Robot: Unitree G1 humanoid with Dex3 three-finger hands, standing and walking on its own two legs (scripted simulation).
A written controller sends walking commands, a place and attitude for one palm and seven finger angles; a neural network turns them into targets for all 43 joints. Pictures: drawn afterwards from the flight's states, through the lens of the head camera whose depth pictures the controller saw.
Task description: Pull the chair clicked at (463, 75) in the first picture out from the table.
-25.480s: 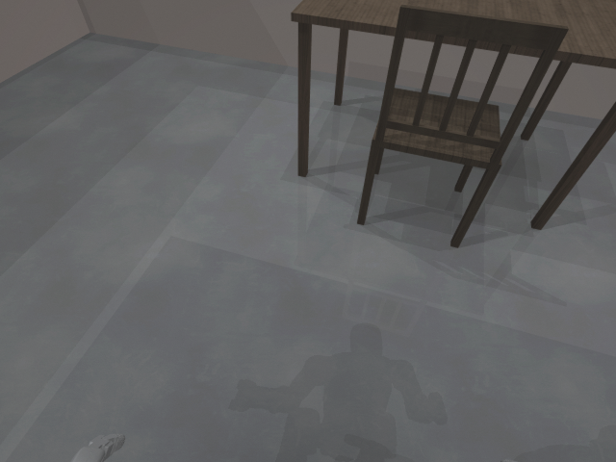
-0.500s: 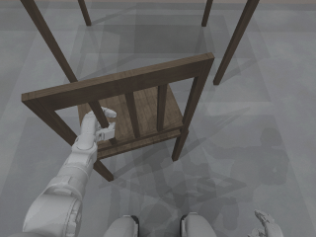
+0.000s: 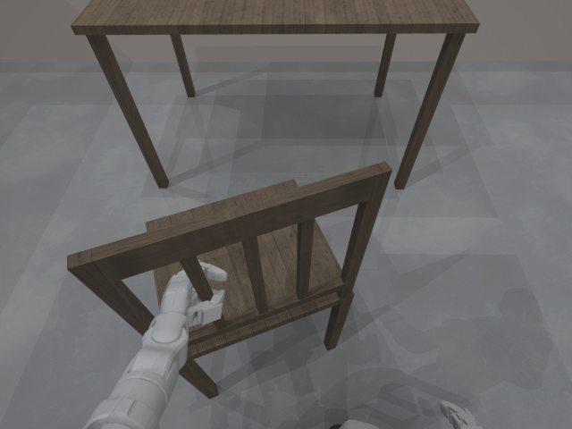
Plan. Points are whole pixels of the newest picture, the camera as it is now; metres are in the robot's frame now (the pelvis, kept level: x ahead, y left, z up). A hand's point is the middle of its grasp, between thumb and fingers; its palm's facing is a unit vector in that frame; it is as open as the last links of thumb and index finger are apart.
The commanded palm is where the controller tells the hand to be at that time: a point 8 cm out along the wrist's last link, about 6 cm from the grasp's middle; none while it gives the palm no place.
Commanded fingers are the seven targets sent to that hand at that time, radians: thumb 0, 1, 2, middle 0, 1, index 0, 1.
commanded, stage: stop walking, hand still on the chair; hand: left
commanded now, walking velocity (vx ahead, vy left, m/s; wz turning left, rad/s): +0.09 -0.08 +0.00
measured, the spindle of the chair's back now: (256, 279) +0.36 +0.07 -0.08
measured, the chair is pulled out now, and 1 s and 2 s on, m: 0.59 0.65 0.65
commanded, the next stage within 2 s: open the thumb and straighten the fingers in 0.56 s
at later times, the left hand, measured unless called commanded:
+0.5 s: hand (201, 338) +0.25 +0.14 -0.07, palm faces +0.01 -0.98 -0.21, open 5.6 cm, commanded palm +0.23 +0.19 -0.05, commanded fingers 0.00 0.90 0.90 -0.50 -1.45 -0.50 -1.45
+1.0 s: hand (190, 330) +0.26 +0.16 -0.06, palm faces +0.00 -0.98 -0.21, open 10.8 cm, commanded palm +0.24 +0.21 -0.04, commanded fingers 0.00 -0.55 0.20 -0.30 -0.87 -0.30 -0.87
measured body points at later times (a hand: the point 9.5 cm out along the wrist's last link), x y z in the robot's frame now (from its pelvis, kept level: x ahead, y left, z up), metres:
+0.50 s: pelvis +0.01 +0.00 +0.01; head +0.02 -0.01 +0.46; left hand +0.25 +0.20 -0.05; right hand +0.14 -0.24 -0.11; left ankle -0.02 +0.13 -0.73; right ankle +0.06 -0.13 -0.73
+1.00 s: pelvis +0.01 +0.01 -0.01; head +0.05 -0.01 +0.44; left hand +0.26 +0.21 -0.05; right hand +0.17 -0.25 -0.11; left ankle -0.02 +0.13 -0.73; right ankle +0.06 -0.13 -0.73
